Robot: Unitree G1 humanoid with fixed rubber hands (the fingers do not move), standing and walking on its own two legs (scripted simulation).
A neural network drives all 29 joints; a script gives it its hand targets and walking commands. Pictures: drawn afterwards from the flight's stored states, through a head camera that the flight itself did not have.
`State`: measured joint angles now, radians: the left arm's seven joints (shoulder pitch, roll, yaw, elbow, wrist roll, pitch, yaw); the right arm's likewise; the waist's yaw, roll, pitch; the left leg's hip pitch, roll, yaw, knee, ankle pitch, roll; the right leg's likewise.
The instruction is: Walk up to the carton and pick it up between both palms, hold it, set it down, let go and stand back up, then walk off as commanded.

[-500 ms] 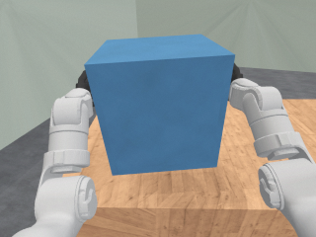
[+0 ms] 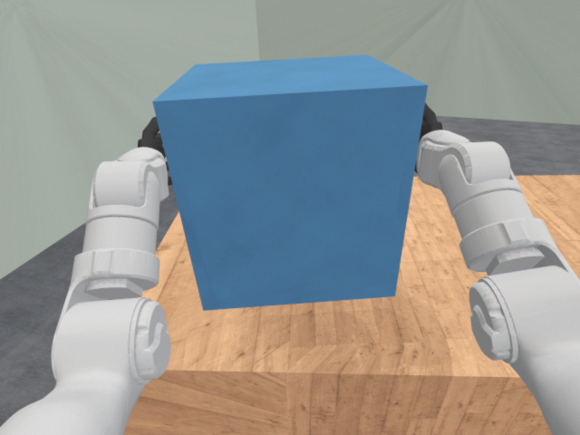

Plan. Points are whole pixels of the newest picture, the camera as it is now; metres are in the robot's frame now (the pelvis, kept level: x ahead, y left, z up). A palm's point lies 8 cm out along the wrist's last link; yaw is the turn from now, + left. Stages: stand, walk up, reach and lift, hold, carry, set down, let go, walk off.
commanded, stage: hold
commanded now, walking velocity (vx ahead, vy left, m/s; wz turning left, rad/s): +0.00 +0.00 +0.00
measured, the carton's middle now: (290, 174) +0.42 -0.01 +0.25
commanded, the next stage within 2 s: none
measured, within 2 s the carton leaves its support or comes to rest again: neither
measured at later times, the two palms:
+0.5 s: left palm (156, 172) +0.40 +0.17 +0.28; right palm (419, 154) +0.38 -0.19 +0.29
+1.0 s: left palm (151, 168) +0.38 +0.17 +0.29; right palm (424, 148) +0.37 -0.19 +0.30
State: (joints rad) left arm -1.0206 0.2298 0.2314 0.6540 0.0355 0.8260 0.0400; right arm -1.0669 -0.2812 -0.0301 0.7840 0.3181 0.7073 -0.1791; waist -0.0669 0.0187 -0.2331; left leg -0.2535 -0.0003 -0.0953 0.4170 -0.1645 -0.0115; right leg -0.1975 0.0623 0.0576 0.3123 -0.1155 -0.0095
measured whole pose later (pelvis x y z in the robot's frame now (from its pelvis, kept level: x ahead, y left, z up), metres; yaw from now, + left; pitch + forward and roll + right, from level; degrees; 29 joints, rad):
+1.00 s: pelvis +0.00 +0.00 +0.00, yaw +0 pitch -1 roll -2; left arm -0.98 0.21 0.23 0.57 0.05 0.85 0.04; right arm -1.04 -0.30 -0.02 0.71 0.34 0.74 -0.19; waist -0.06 0.02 -0.22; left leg -0.23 0.00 -0.08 0.42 -0.17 -0.01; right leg -0.17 0.06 0.07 0.30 -0.12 0.00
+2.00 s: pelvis +0.01 +0.00 +0.00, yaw +0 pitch -1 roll -2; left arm -0.91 0.20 0.23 0.45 0.05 0.89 0.04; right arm -0.96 -0.29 -0.02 0.61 0.39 0.74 -0.22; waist -0.08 0.01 -0.20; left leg -0.20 0.00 -0.09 0.42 -0.19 -0.01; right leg -0.13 0.06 0.06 0.28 -0.13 -0.01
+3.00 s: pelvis +0.02 +0.00 +0.00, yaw +1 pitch -1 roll -2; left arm -0.92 0.21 0.22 0.50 0.04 0.86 0.04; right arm -0.97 -0.29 0.00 0.64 0.38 0.73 -0.22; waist -0.08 0.01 -0.20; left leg -0.21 0.00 -0.10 0.42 -0.19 -0.01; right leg -0.14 0.06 0.05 0.29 -0.13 -0.01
